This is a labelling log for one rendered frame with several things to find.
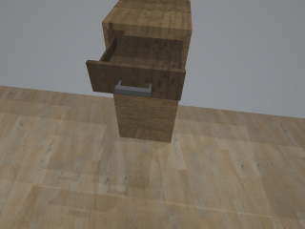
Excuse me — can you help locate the drawer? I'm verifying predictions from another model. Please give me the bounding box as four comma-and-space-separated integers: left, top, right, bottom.
86, 34, 186, 101

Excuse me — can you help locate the handle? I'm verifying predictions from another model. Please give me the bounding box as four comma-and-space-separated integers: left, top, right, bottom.
114, 80, 153, 97

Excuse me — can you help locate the cabinet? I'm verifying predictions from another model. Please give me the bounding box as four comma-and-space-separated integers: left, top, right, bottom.
101, 0, 193, 143

